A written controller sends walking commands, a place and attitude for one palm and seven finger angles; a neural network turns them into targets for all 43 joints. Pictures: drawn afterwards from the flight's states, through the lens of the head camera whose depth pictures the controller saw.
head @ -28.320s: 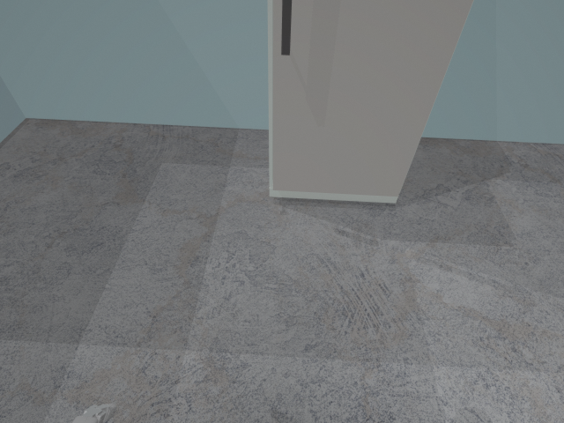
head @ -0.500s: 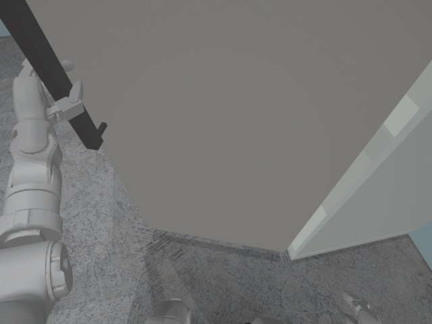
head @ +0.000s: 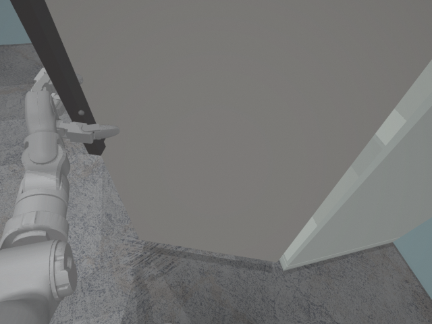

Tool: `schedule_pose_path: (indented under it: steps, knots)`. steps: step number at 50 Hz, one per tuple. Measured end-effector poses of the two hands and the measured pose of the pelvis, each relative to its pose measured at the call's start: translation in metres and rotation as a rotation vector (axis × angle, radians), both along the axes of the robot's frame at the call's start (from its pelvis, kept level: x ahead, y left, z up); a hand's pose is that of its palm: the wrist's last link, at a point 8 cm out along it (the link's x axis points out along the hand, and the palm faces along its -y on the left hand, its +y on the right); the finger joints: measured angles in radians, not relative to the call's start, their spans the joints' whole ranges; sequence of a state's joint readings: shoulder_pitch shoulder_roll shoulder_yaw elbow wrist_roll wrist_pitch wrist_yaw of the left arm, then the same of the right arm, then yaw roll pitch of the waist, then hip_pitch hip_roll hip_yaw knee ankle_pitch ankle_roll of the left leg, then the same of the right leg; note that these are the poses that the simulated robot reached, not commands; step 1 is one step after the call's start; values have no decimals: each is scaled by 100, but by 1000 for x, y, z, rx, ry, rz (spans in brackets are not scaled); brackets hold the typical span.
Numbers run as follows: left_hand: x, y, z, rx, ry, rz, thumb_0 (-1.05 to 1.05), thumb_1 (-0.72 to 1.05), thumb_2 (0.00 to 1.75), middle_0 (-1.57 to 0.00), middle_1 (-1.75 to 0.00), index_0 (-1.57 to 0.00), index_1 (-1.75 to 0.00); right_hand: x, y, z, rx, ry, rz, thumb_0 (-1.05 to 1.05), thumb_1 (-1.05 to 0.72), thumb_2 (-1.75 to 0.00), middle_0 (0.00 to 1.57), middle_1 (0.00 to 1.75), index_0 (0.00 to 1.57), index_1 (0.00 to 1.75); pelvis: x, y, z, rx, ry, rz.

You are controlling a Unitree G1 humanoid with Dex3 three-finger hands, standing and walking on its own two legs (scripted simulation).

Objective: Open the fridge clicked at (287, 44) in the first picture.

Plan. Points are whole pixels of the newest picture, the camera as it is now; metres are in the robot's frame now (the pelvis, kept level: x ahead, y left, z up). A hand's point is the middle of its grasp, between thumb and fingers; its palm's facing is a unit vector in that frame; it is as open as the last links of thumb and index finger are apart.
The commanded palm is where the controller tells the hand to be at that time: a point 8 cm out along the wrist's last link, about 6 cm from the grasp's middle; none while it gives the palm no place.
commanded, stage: loosen the grip on the handle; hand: left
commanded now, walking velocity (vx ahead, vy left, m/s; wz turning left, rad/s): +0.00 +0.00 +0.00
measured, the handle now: (55, 33) +0.49 +0.27 +0.26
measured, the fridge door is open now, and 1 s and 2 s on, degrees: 68 67 67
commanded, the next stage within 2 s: slip the hand off the handle in 0.20 s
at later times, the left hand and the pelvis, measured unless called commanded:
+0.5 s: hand (56, 114) +0.45 +0.30 +0.13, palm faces +0.43 -0.89 -0.18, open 14.6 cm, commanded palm +0.40 +0.34 +0.14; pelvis +0.04 -0.01 +0.00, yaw +0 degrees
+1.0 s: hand (34, 112) +0.46 +0.35 +0.13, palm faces +0.36 -0.91 -0.19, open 14.7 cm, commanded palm +0.39 +0.38 +0.14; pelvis +0.05 +0.01 +0.00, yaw +0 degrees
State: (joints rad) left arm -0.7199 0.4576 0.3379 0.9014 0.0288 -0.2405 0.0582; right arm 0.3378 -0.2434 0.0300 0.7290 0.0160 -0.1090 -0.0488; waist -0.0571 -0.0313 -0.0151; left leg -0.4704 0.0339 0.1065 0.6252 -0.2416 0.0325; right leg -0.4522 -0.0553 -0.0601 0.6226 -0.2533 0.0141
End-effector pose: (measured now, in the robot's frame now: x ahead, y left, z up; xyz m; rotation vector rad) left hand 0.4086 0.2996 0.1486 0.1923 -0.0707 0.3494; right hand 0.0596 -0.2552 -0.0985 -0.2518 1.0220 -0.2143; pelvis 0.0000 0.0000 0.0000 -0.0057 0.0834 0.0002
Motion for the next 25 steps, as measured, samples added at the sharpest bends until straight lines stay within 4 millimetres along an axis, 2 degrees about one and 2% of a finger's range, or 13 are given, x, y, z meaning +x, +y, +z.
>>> schedule_pose_path:
  steps: [4,9,16,25]
  knots:
    - [5,2,-11,12,28,23,-1,-42,26,-38,-130,-36,-129,-9,-2,-4,-12,40,-19,1,-90,-90,21,30,21,30,4,0,-1,-2,15,-1]
    - [9,8,-8,16,-21,39,-1,-50,22,-34,-125,-33,-124,-4,-10,-3,-35,46,-37,1,-90,-90,21,30,21,30,13,-3,-1,-6,30,-10]
    - [3,12,-1,0,-41,31,-1,-54,20,-29,-119,-28,-118,28,-21,2,-46,-2,-32,1,-90,-90,21,30,21,30,28,-5,1,-12,28,-5]
    - [-4,42,-6,6,6,89,-2,-55,20,-26,-116,-26,-115,74,-24,8,-57,-61,20,1,-90,-90,21,30,21,30,36,-11,0,-11,47,8]
